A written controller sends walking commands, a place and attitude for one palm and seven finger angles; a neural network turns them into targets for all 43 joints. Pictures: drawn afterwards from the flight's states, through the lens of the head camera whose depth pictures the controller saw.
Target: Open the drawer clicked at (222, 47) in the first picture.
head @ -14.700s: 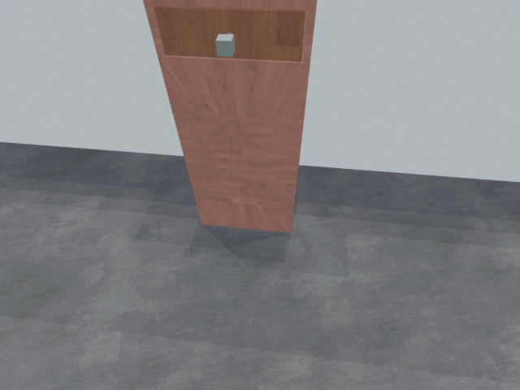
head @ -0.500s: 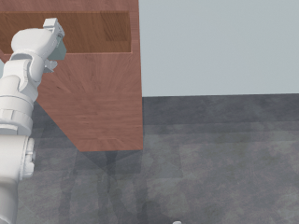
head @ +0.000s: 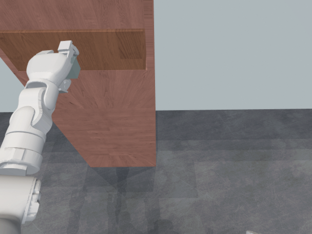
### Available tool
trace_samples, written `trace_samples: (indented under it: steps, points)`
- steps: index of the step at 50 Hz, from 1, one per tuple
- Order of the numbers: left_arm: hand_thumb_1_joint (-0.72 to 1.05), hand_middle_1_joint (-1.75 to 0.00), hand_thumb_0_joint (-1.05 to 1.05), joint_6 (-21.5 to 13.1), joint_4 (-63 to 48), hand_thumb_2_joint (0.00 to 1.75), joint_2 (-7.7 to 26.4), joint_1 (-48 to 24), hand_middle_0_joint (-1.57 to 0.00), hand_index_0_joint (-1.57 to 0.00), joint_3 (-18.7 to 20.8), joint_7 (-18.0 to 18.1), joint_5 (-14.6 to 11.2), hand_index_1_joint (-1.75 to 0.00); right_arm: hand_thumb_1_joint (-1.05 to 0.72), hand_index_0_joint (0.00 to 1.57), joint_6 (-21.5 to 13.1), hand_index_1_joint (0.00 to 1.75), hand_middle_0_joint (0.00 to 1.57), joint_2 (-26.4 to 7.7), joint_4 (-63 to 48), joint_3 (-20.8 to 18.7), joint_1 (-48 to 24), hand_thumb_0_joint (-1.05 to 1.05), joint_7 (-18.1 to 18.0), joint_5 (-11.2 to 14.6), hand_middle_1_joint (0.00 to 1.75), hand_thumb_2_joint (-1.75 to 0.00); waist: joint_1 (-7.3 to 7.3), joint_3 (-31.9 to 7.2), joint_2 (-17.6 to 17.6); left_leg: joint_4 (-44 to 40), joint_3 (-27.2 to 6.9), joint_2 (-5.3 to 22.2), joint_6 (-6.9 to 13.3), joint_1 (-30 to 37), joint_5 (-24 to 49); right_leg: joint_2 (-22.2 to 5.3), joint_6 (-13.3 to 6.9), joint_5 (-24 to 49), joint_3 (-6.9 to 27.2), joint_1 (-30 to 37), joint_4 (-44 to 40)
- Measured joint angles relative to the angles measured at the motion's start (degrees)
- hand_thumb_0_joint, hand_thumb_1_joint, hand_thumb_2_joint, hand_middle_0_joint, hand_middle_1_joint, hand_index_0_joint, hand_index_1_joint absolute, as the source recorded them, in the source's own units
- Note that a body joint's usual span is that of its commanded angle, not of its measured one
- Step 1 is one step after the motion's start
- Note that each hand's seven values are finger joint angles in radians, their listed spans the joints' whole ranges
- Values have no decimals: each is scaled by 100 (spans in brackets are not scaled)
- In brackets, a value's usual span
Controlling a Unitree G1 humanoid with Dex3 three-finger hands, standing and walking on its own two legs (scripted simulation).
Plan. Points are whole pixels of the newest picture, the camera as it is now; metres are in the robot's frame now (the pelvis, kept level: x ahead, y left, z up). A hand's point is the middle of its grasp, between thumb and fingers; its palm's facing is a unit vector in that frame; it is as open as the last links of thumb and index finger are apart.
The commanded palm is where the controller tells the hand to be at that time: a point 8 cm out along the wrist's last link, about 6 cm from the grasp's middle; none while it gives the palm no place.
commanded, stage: pull the drawer open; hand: left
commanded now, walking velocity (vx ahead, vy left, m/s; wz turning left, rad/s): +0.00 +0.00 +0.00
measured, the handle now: (70, 62) +0.53 +0.23 +0.14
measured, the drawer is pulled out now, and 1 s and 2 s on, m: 0.00 0.06 0.10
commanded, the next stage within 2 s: none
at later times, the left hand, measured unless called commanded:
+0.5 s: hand (62, 79) +0.47 +0.24 +0.13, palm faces -0.01 -0.03 -1.00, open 9.4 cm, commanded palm +0.42 +0.25 +0.18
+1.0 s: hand (55, 103) +0.40 +0.24 +0.12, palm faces +0.06 -0.06 -1.00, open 8.9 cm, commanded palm +0.34 +0.26 +0.18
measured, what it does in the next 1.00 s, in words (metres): stands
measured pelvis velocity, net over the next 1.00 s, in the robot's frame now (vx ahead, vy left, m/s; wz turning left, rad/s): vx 0.00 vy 0.00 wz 0.00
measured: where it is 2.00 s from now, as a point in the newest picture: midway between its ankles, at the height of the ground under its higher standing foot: outside the picture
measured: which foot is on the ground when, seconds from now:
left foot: down 0.00-1.00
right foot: down 0.00-1.00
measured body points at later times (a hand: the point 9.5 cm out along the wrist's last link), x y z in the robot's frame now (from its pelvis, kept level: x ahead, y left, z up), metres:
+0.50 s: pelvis -0.02 -0.02 -0.01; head +0.06 -0.03 +0.44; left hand +0.47 +0.24 +0.19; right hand +0.02 -0.29 -0.14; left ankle -0.06 +0.10 -0.73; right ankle -0.03 -0.14 -0.73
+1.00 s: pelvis +0.00 +0.00 +0.00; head +0.04 -0.02 +0.45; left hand +0.39 +0.24 +0.18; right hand +0.15 -0.26 -0.11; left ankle -0.06 +0.10 -0.73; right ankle -0.03 -0.14 -0.73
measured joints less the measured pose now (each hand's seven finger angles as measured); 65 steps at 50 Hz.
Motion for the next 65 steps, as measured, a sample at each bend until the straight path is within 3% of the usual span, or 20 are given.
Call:
trace_samples:
  steps: [4,9,14,21,29,36,51,65]
  points:
    - [53,-135,1,80,-194,66,-41,76,-42,0,-119,-64,-67,-107,-91,20,-10,30,20,-16,-19,17,-107,1,1,10,30,-90,74,4,-8,0,-46,-18,-5,57,9,-16,-8,-44,-35,90,-24]
    - [46,-135,0,-91,590,67,-139,-822,-42,0,-437,-156,67,-114,-91,20,-32,30,20,-14,200,78,-265,1,-99,-9,30,-90,158,67,-68,130,-268,-43,-54,-100,-63,-49,-51,-145,-253,-8,144]
    - [42,-134,1,-231,1234,66,-65,-1319,-42,0,-462,-218,150,-121,-91,20,-51,30,20,40,229,68,-247,1,-136,-75,30,-90,91,19,-68,232,-332,-36,-88,-317,-7,-44,-94,-132,-316,-203,248]
    - [42,-134,2,-425,1755,64,192,-1543,-42,0,-219,-156,249,-123,-91,20,-22,30,20,49,234,55,55,1,-175,-89,30,-90,-109,42,-43,324,-297,12,-123,-496,34,2,-134,-75,-279,-425,378]
    - [51,-134,4,-474,964,64,338,-493,-42,0,343,17,106,-111,-91,20,127,29,20,-50,223,-56,538,1,-165,-62,30,-90,-179,41,1,142,-37,88,-101,-269,83,90,-116,59,-23,-323,233]
    - [57,-134,4,-299,-67,66,216,485,-42,0,369,98,-51,-106,-91,20,113,29,20,-90,187,-108,476,1,-115,18,30,-90,-123,63,31,2,57,73,-63,57,71,83,-73,76,71,-26,95]
    - [58,-135,5,312,-1805,68,-200,1672,-42,0,-62,-104,-328,-106,-91,20,-155,29,20,10,-218,90,-558,1,0,41,30,-90,257,76,69,-241,-23,-48,-20,564,82,-35,-9,10,-2,512,-109]
    - [58,-135,5,381,-3148,69,-144,2776,-42,0,-52,-224,-543,-107,-91,20,-211,30,20,66,-205,264,-851,1,3,-62,30,-90,512,230,91,-383,-163,-53,-90,910,158,-35,-82,-52,-119,916,-264]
